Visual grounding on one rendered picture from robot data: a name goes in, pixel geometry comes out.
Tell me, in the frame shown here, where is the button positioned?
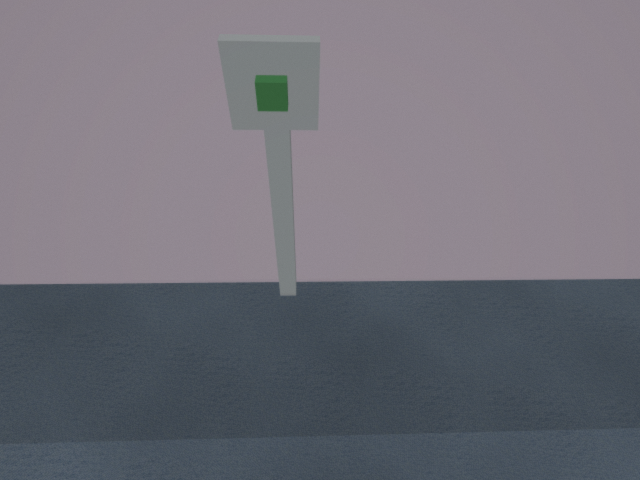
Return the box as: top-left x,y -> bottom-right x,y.
255,75 -> 288,112

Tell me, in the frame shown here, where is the panel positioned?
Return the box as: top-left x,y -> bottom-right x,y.
217,34 -> 320,296

